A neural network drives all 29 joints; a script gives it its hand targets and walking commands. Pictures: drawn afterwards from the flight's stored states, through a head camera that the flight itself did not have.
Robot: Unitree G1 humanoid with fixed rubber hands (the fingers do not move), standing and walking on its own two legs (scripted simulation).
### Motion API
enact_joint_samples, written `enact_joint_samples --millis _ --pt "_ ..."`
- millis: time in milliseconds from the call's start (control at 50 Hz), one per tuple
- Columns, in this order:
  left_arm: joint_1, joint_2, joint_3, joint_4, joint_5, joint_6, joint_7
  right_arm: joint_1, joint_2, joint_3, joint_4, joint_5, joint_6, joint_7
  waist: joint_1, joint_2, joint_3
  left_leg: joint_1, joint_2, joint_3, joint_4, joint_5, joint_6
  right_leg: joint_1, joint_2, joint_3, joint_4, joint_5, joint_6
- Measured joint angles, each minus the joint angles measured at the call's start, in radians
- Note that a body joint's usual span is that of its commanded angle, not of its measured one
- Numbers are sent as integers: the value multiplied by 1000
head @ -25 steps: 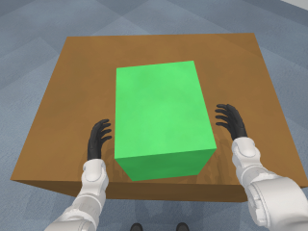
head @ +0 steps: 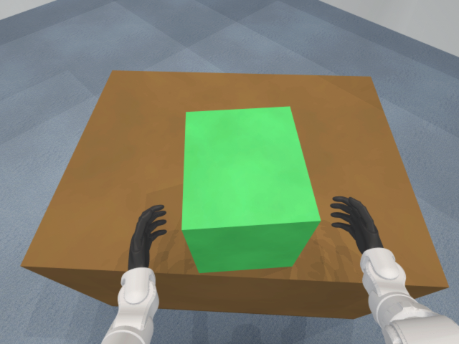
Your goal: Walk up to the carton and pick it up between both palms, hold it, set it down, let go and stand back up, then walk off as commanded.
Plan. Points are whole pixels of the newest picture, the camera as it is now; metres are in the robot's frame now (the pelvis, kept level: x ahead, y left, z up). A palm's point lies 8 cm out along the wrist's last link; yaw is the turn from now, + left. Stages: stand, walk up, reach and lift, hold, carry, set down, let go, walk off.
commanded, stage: set down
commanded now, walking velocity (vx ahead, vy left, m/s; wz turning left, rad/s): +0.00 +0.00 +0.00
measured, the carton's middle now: (242, 193) +0.43 +0.01 -0.06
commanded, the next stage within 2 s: none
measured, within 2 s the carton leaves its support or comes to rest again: neither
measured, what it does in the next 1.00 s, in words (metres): stands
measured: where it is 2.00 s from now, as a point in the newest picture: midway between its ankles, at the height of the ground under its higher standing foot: outside the picture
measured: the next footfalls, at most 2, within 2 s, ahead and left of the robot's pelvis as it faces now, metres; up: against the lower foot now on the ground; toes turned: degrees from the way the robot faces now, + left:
none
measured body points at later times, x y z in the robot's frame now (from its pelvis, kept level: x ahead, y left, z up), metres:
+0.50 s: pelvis +0.01 +0.00 +0.01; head +0.05 +0.01 +0.46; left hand +0.25 +0.20 -0.03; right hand +0.30 -0.23 -0.04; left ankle +0.03 +0.15 -0.73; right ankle +0.04 -0.11 -0.73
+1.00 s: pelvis +0.02 +0.01 +0.01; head +0.03 +0.01 +0.46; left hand +0.20 +0.21 -0.04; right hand +0.25 -0.23 -0.05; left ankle +0.03 +0.15 -0.73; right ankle +0.04 -0.11 -0.73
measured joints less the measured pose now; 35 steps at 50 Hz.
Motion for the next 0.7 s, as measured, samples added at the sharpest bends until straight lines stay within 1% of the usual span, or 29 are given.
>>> enact_joint_samples --millis 140,200,340,460,540,700 --pt "46 0 -28 -62 -3 27 12 54 0 0 -25 8 0 15 0 -3 29 67 -2 0 0 -10 0 68 -2 0 0 -11 0" --pt "59 0 -28 -64 -3 39 12 81 0 0 -31 9 0 15 0 -4 40 98 -3 0 0 -16 0 99 -3 0 0 -17 0" --pt "128 -1 -46 -131 -6 63 15 159 0 0 -66 15 -12 21 0 -8 85 182 -5 0 0 -32 0 183 -5 0 0 -33 0" --pt "214 -1 -77 -184 -6 73 27 247 0 0 -119 25 -16 31 0 -10 93 234 -6 0 0 -45 0 236 -6 0 0 -47 0" --pt "250 0 -97 -196 -6 73 32 288 0 0 -149 29 -16 33 0 -12 98 264 -6 0 0 -52 0 266 -6 0 0 -54 0" --pt "398 -1 -114 -305 -6 106 33 434 0 0 -252 41 -17 45 0 -13 116 341 -6 0 0 -70 0 344 -6 0 0 -72 0"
